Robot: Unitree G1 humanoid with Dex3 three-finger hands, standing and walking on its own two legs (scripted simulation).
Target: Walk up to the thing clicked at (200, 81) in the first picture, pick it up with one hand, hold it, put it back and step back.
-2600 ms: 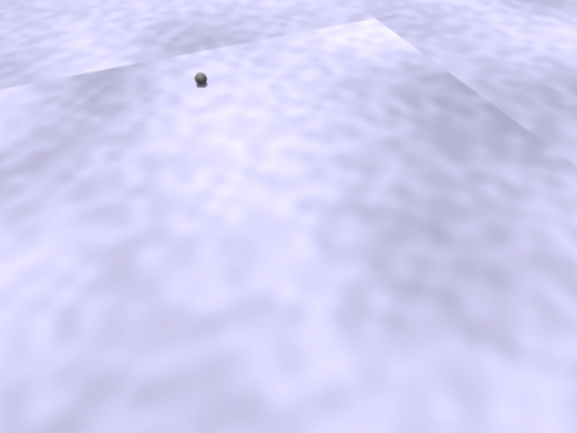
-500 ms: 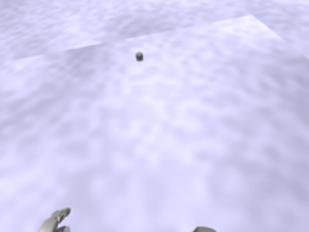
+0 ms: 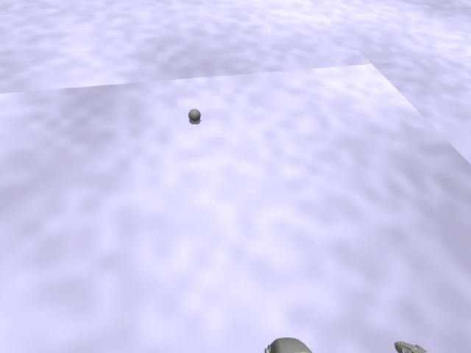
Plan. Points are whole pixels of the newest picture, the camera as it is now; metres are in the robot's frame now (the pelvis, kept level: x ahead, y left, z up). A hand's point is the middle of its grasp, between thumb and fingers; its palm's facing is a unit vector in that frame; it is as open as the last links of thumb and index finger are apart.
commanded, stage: walk up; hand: left
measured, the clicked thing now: (194, 115) +1.54 +0.18 -0.73
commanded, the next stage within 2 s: none
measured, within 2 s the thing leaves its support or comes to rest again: neither
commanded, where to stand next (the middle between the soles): +1.16 -0.07 m, yaw +0 degrees
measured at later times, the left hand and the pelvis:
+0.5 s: hand (152, 227) +0.39 +0.19 -0.11, palm faces -0.03 -0.92 -0.38, open 7.4 cm; pelvis +0.28 -0.07 +0.00, yaw -2 degrees
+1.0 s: hand (147, 184) +0.54 +0.23 -0.16, palm faces -0.03 -0.95 -0.31, open 7.4 cm; pelvis +0.51 -0.03 +0.00, yaw +0 degrees
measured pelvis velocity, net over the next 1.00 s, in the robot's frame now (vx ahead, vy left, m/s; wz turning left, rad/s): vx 0.51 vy -0.03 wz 0.00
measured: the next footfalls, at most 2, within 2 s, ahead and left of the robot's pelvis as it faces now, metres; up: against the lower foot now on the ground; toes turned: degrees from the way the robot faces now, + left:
right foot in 0.28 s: +0.35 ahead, -0.14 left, +0.00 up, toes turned -6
left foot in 0.82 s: +0.60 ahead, +0.07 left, +0.00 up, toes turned +4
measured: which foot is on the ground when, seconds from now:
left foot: down 0.00-0.32, up 0.34-0.80, down 0.82-1.00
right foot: up 0.00-0.26, down 0.28-0.84, up 0.86-1.00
